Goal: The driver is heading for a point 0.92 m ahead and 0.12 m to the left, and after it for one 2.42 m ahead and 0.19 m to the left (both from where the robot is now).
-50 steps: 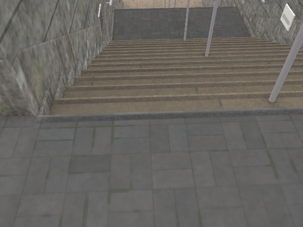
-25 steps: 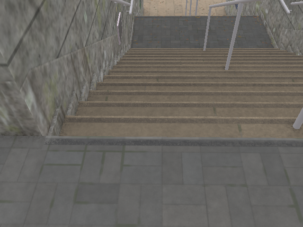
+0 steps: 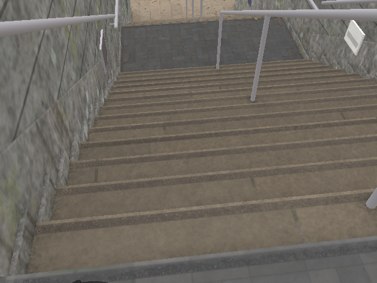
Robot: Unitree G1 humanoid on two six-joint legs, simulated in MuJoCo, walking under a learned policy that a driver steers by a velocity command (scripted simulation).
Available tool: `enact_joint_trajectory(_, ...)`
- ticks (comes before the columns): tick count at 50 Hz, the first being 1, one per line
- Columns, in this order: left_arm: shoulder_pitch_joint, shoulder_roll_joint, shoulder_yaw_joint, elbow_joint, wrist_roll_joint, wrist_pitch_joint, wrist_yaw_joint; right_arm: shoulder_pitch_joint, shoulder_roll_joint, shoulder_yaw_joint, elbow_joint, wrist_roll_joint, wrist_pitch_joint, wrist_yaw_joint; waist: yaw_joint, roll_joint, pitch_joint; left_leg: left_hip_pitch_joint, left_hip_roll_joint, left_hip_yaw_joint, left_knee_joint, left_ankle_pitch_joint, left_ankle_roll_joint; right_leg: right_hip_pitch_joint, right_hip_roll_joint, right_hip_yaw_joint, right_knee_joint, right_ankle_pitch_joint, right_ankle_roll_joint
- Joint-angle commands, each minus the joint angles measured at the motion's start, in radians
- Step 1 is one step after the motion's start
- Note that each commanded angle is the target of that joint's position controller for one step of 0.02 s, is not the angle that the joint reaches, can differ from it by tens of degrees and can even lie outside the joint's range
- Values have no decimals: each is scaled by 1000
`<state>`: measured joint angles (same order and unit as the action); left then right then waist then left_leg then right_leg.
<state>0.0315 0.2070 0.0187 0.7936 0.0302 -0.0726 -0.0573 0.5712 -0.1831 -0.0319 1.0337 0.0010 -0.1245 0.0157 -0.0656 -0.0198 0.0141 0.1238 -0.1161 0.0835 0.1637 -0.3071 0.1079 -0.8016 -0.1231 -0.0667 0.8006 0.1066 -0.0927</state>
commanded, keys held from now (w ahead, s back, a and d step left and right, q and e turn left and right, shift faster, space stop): w+shift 0.22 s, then w+q+shift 0.50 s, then e+shift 0.28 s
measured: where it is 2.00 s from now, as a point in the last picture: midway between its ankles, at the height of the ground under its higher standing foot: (172, 174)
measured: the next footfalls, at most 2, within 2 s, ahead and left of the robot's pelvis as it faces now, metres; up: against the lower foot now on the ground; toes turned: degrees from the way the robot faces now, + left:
right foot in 0.14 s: +0.35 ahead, -0.08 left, +0.00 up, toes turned -4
left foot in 0.66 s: +0.75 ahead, +0.07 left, -0.16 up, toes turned +20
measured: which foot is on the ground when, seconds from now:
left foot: down 0.00-0.16, up 0.18-0.64, down 0.66-1.00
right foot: up 0.00-0.12, down 0.14-0.64, up 0.66-1.00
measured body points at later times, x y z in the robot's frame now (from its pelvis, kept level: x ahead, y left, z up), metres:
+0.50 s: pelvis +0.47 -0.01 -0.02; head +0.49 +0.01 +0.43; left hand +0.36 +0.23 -0.16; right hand +0.68 -0.23 -0.12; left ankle +0.65 +0.11 -0.70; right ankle +0.31 -0.08 -0.73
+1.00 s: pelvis +0.91 +0.08 -0.28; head +0.93 +0.10 +0.17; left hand +0.90 +0.32 -0.42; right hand +0.96 -0.18 -0.41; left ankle +0.74 +0.06 -0.86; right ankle +1.06 +0.04 -1.00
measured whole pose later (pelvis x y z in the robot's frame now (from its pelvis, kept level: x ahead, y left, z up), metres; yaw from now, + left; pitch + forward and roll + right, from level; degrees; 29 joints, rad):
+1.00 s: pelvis +0.91 +0.08 -0.28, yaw +24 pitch -3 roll +2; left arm 0.23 0.22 0.01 0.89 0.10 -0.09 -0.06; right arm 0.50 -0.22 0.00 0.98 -0.11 -0.12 0.03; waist 0.01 -0.07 0.10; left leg -0.22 -0.10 0.13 1.32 -0.68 0.02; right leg -0.41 -0.01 -0.03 0.55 0.34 -0.04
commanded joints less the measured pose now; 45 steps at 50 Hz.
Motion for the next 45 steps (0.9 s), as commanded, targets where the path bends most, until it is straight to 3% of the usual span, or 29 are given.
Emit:
enact_joint_trajectory(1,-118,33,-11,-81,-13,-10,-4,-3,-143,-11,-52,7,-23,-14,36,49,165,-188,257,-71,-158,719,45,211,70,-73,-172,88,-31)
enact_joint_trajectory(4,-56,92,8,-76,-14,-9,14,5,-205,-17,-42,-19,-4,-32,88,118,55,52,301,-39,46,1265,23,318,178,-103,-223,-85,-65)
enact_joint_trajectory(6,262,177,47,11,-20,-7,38,-32,-265,-35,-41,-41,31,-51,239,134,-110,51,323,-31,455,1328,15,616,217,-55,-254,-206,-95)
enact_joint_trajectory(7,457,213,68,67,-7,-3,55,-80,-259,-38,-56,-41,41,-53,329,114,-194,-108,292,-15,757,1142,18,860,149,11,-267,-282,-122)
enact_joint_trajectory(8,600,285,87,92,10,4,71,-112,-153,-19,-88,-44,28,-40,336,-40,-277,-373,160,-29,1157,401,39,1073,-87,271,-214,-500,-140)
enact_joint_trajectory(9,520,277,89,94,21,3,57,17,-62,-5,-135,41,6,-14,177,-299,-381,-785,-7,-194,1433,-164,3,1298,-273,892,-451,-615,-292)
enact_joint_trajectory(10,406,196,83,79,7,1,48,-108,-145,-13,-153,24,2,-31,178,-87,-221,-900,96,-212,1402,-51,34,1178,-221,777,-503,-579,-252)
enact_joint_trajectory(12,352,99,63,102,15,-22,42,-195,-127,-16,-174,10,4,-33,114,100,-47,-833,162,-193,1309,25,43,870,-173,503,-536,-335,-194)
enact_joint_trajectory(16,291,76,41,130,-29,-74,50,-266,-64,1,-239,-17,87,5,-5,15,121,-631,238,-195,889,156,10,429,-13,111,-669,-277,-19)
enact_joint_trajectory(18,284,99,39,138,-34,-95,46,-376,-72,7,-276,-26,90,25,12,-40,164,-537,187,-66,710,356,5,342,52,-28,-684,-61,7)
enact_joint_trajectory(21,336,157,42,138,-18,-103,50,-293,-87,0,-227,-23,89,37,2,-31,54,-434,150,33,777,537,37,467,-7,-111,-564,284,27)
enact_joint_trajectory(22,449,105,34,189,-32,-105,62,-290,-106,-19,-214,-12,77,35,28,-27,46,-683,214,-93,669,730,89,723,5,-105,-470,152,40)
enact_joint_trajectory(24,573,113,28,226,-4,-95,77,-468,-131,-29,-264,-32,57,37,122,-15,127,-955,185,-72,594,684,126,961,-42,-92,-403,90,38)
enact_joint_trajectory(28,510,124,10,222,-19,-87,123,-481,-75,-5,-231,-40,49,63,110,53,112,-534,114,60,330,1002,60,723,-25,-199,-216,36,55)
enact_joint_trajectory(30,486,163,13,222,-20,-80,142,-304,-128,-22,-176,-57,63,35,44,7,70,-391,53,136,360,870,51,724,-35,-204,76,358,80)
enact_joint_trajectory(31,468,163,16,222,-16,-62,149,-120,-169,-42,-123,-70,59,18,-40,4,-7,-257,60,124,341,824,80,734,-48,-194,342,510,92)
enact_joint_trajectory(32,376,191,39,217,-10,-35,151,139,-213,-72,-43,-41,80,-6,-192,19,-141,24,118,43,288,830,131,646,-8,-185,766,492,100)
enact_joint_trajectory(33,198,195,51,195,-16,-6,144,271,-263,-93,-15,-45,72,-14,-341,133,-42,127,184,-72,92,779,261,386,156,-184,1306,-213,99)
enact_joint_trajectory(34,218,100,24,74,-5,-26,126,171,-389,-104,7,-29,91,-28,-150,377,-3,424,253,-143,549,1330,236,-161,189,-69,1385,-879,130)
enact_joint_trajectory(35,333,102,6,26,-15,-47,110,139,-357,-98,-39,-1,79,-29,-70,212,-165,523,389,-431,518,1370,354,-254,102,89,1159,-826,157)
enact_joint_trajectory(36,292,166,14,19,16,-44,100,70,-295,-95,-47,5,84,-30,-42,-50,-117,363,392,-559,365,900,396,-232,64,121,970,-778,154)
enact_joint_trajectory(37,325,175,18,61,48,-41,90,-7,-256,-77,-66,-24,86,-45,18,-172,10,160,390,-567,337,771,365,-219,37,123,867,-764,141)
enact_joint_trajectory(38,425,122,15,94,72,-24,74,-9,-304,-87,-47,-25,86,-57,64,-41,-22,75,514,-775,377,618,463,-279,47,165,914,-924,129)
enact_joint_trajectory(39,348,135,16,91,68,-19,71,-71,-204,-50,-75,4,71,-60,107,-215,79,-243,463,-609,310,646,362,-101,-23,183,515,-558,179)
enact_joint_trajectory(41,308,65,0,111,37,7,76,-180,-235,-51,-83,-8,48,-57,135,-120,117,-767,257,-321,274,834,216,464,64,23,248,-216,196)
enact_joint_trajectory(42,371,89,17,133,21,-1,66,-162,-157,-36,-47,10,18,-61,153,-68,30,-727,173,-220,419,598,132,506,49,84,119,176,152)
enact_joint_trajectory(43,354,-118,-85,117,84,-6,-17,-97,44,56,-77,-203,-37,-16,117,85,158,-1087,23,38,551,72,2,718,-28,151,-87,744,113)
enact_joint_trajectory(44,426,40,-3,162,2,-7,14,-264,-125,-18,-53,48,-35,-46,178,-66,-45,-821,29,-2,494,76,-2,754,204,-33,-119,657,112)
enact_joint_trajectory(45,231,21,-26,83,72,11,-37,-49,-159,6,-52,-160,-57,-12,88,64,152,-1047,-17,77,532,62,-84,840,148,-9,-38,404,146)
